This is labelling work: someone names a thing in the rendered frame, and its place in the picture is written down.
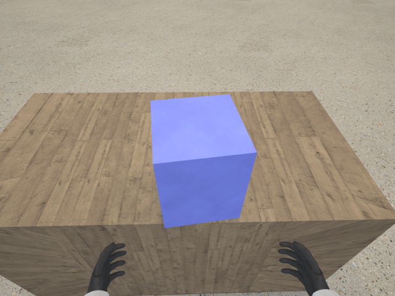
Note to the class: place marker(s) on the robot left hand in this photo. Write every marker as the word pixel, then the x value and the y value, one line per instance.
pixel 101 277

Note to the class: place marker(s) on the robot right hand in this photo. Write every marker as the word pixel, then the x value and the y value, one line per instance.
pixel 308 272

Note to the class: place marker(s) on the pedestal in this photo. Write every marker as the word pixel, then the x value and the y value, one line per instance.
pixel 76 174

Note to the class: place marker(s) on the carton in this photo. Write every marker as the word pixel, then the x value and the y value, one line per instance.
pixel 202 157

